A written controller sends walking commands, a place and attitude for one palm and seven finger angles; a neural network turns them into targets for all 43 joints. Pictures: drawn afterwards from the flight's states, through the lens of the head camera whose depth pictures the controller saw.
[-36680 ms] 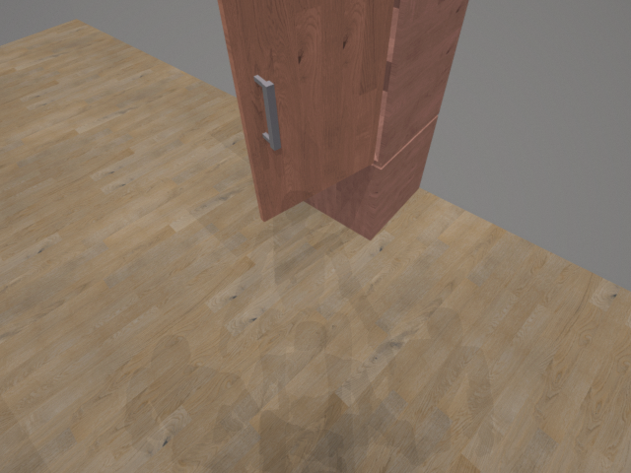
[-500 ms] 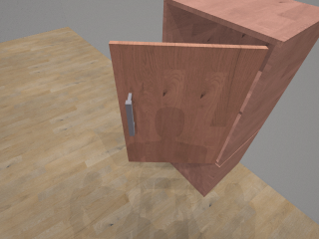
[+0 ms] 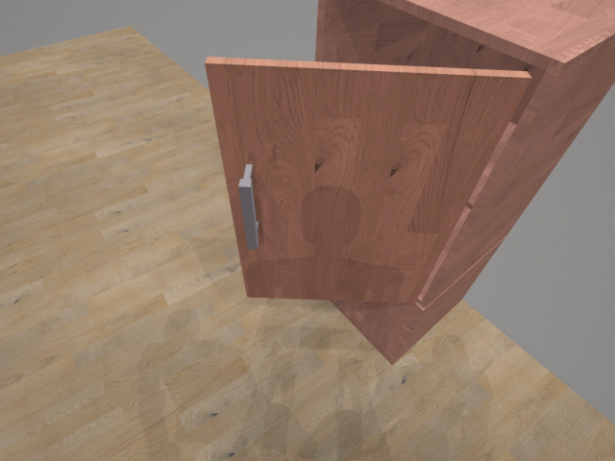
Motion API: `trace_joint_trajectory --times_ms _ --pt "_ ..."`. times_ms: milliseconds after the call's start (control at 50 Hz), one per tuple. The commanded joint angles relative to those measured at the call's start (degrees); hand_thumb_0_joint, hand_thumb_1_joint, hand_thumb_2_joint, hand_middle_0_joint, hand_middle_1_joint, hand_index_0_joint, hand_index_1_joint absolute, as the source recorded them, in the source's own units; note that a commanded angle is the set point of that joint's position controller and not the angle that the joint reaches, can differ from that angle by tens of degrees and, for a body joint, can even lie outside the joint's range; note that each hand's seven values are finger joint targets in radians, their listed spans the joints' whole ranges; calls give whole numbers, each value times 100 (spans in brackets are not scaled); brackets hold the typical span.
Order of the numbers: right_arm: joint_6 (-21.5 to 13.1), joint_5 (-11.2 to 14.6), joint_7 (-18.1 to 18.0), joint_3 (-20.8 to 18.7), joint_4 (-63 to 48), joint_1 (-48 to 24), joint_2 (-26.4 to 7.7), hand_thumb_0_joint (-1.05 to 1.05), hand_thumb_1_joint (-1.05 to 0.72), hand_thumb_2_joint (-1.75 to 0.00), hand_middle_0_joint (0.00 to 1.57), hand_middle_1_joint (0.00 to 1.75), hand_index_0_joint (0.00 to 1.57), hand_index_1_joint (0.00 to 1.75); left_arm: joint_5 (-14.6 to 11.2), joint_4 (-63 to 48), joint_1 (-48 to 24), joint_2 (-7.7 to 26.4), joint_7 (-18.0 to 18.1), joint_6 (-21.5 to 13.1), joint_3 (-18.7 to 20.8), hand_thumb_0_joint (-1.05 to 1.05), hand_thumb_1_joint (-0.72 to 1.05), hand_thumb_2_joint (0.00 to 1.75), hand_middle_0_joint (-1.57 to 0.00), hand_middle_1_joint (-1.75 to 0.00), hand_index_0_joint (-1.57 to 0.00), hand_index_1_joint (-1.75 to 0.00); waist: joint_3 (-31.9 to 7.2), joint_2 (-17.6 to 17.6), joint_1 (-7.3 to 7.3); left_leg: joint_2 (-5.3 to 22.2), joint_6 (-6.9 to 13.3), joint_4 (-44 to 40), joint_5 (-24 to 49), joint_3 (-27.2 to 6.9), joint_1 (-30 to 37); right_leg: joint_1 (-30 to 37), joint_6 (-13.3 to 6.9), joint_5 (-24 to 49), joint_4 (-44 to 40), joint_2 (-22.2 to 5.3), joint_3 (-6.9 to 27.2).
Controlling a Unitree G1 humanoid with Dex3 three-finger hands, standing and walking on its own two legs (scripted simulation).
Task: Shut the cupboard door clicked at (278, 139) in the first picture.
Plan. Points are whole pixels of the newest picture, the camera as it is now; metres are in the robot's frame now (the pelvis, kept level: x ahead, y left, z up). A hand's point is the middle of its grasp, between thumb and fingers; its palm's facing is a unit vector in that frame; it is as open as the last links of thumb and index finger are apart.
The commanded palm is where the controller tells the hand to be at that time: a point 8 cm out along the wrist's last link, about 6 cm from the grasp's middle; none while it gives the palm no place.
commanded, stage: look again from close up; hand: left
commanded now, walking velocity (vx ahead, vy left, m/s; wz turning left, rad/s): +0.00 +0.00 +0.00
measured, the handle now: (250, 209) +0.50 +0.13 +0.00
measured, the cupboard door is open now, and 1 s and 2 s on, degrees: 49 49 49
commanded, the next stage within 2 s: shuffle to correct the standing spot in 0.46 s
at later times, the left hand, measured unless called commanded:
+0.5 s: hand out of the picture +0.07 +0.19 -0.18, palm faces -0.01 -0.97 -0.23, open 7.4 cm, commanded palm none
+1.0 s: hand out of the picture +0.03 +0.14 -0.18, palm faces -0.02 -0.98 -0.22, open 7.4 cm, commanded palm none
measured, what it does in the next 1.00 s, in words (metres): shifts its weight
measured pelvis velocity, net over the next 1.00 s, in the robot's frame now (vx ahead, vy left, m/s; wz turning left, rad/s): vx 0.04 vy -0.05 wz -0.03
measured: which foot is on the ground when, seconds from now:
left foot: down 0.00-0.92, up 0.94-1.00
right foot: down 0.00-1.00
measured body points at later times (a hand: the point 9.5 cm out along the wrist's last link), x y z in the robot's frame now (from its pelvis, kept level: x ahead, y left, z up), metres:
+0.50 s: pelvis +0.04 +0.00 +0.00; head +0.05 +0.00 +0.45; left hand +0.07 +0.24 -0.16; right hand +0.08 -0.23 -0.16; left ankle +0.04 +0.09 -0.74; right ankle -0.03 -0.12 -0.74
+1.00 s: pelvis +0.04 -0.05 -0.01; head +0.06 -0.05 +0.44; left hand +0.03 +0.19 -0.16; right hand +0.04 -0.29 -0.17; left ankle +0.02 +0.08 -0.71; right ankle +0.00 -0.12 -0.74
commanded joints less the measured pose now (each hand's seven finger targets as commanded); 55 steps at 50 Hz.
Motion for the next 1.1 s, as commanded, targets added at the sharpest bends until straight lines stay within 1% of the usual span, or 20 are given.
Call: trace_joint_trajectory --times_ms 0,20,80,160,300,520,600,660,760,800,820,860,880,900,920,940,960,980,1020,1080 --pt "-180 -81 17 -55 -451 373 -565 0 -90 -90 20 30 20 30 4 -415 266 697 59 -217 125 0 90 90 -20 -30 -20 -30 7 752 -129 421 -7 -144 -517 -714 67 -826 -421 -592 -190 -525 495" --pt "-191 -61 11 -50 -507 315 -575 0 -90 -90 20 30 20 30 -15 -406 331 683 43 -210 122 0 90 90 -20 -30 -20 -30 -110 585 -91 449 29 -231 -564 -781 93 -725 -403 -542 -87 -474 457" --pt "-226 -39 -8 -62 -572 258 -700 0 -90 -90 20 30 20 30 -15 -402 280 538 40 -191 84 0 90 90 -20 -30 -20 -30 41 -184 -38 535 107 -333 -337 -864 52 -732 -345 -364 20 -420 413" --pt "-282 -31 -23 -43 -530 191 -798 0 -90 -90 20 30 20 30 -22 -447 221 643 48 -189 104 0 90 90 -20 -30 -20 -30 87 -312 7 542 138 -306 478 -787 243 -623 -280 190 77 -459 419" --pt "-316 -32 -60 -46 -483 -25 -954 0 -90 -90 20 30 20 30 -25 -540 95 942 50 -161 167 0 90 90 -20 -30 -20 -30 -82 -134 76 539 155 -217 1345 -639 530 -320 -227 988 109 -542 413" --pt "-278 -27 -73 -70 -437 -403 -1171 0 -90 -90 20 30 20 30 -23 -629 -216 1245 22 -108 197 0 90 90 -20 -30 -20 -30 -258 4 62 571 108 -229 1516 -537 807 -167 -215 1468 13 -619 485" --pt "-228 -43 -84 -28 -340 -362 -931 0 -90 -90 20 30 20 30 -23 -504 -75 979 9 -30 138 0 90 90 -20 -30 -20 -30 -160 -59 54 667 108 -279 1265 -556 830 -261 -147 999 -25 -516 345" --pt "-183 -76 -125 -115 -346 -289 -1155 0 -90 -90 20 30 20 30 0 -557 -41 1008 -34 71 191 0 90 90 -20 -30 -20 -30 -208 191 15 939 212 -338 1308 -747 960 -515 -137 502 309 -357 141" --pt "-81 -122 -225 -311 -441 -106 -1478 0 -90 -90 20 30 20 30 48 -752 -21 949 -123 209 289 0 90 90 -20 -30 -20 -30 -125 785 -54 1819 790 -606 1412 -1578 1062 -1333 -131 -969 1448 -129 -157" --pt "-65 -139 -236 -338 -489 -90 -1465 0 -90 -90 20 30 20 30 57 -859 -101 890 -169 250 323 0 90 90 -20 -30 -20 -30 -49 720 -63 2037 977 -700 1165 -1700 704 -1365 -181 -1430 1799 -216 -89" --pt "-62 -149 -233 -351 -538 -224 -1494 0 -90 -90 20 30 20 30 54 -862 -4 849 -193 257 339 0 90 90 -20 -30 -20 -30 -90 781 16 2014 932 -658 942 -1549 463 -1182 -190 -1321 1657 -246 -77" --pt "-39 -145 -202 -336 -623 -503 -1384 0 -90 -90 20 30 20 30 67 -746 434 791 -222 220 373 0 90 90 -20 -30 -20 -30 -208 430 269 1495 513 -130 233 -884 -400 -98 -196 -296 409 -229 -135" --pt "-24 -101 -179 -300 -683 -532 -1142 0 -90 -90 20 30 20 30 109 -712 596 993 -202 188 410 0 90 90 -20 -30 -20 -30 -209 -375 320 858 191 551 -625 -289 -981 255 -259 -289 -323 -647 471" --pt "-2 -60 -160 -207 -811 -598 -687 0 -90 -90 20 30 20 30 117 -678 755 1296 -152 161 447 0 90 90 -20 -30 -20 -30 -58 -1614 333 136 -101 1448 -1715 414 -1459 293 -482 19 -997 -1448 1419" --pt "27 -69 -143 -199 -889 -773 -711 0 -90 -90 20 30 20 30 97 -723 677 1288 -123 154 406 0 90 90 -20 -30 -20 -30 4 -1415 408 107 -53 2369 -2315 159 -1346 -208 -886 115 -1183 -1825 1606" --pt "57 -87 -126 -240 -810 -674 -712 0 -90 -90 20 30 20 30 96 -748 470 1130 -106 116 386 0 90 90 -20 -30 -20 -30 178 -1229 271 190 -12 2924 -2115 -58 -1383 -481 -979 240 -1201 -1655 1422" --pt "58 -102 -117 -246 -706 -556 -686 0 -90 -90 20 30 20 30 87 -780 334 978 -91 100 359 0 90 90 -20 -30 -20 -30 304 -977 168 221 -24 3260 -1813 -45 -1478 -395 -1077 819 -1085 -1498 1151" --pt "30 -105 -106 -229 -624 -456 -628 0 -90 -90 20 30 20 30 61 -754 314 871 -77 63 330 0 90 90 -20 -30 -20 -30 179 -607 118 229 -77 3398 -1623 -17 -1472 -162 -1184 1664 -829 -1381 920" --pt "-24 -79 -64 -133 -546 -369 -388 0 -90 -90 20 30 20 30 39 -649 473 756 -24 -104 249 0 90 90 -20 -30 -20 -30 5 -218 93 273 -170 2986 -1550 -23 -1424 303 -1105 3641 -450 -1411 600" --pt "-78 1 -62 -53 -529 -490 -314 0 -90 -90 20 30 20 30 37 -507 720 899 16 -214 238 0 90 90 -20 -30 -20 -30 -347 -161 234 206 -226 1905 -1465 36 -1102 924 -963 5140 -139 -1486 592"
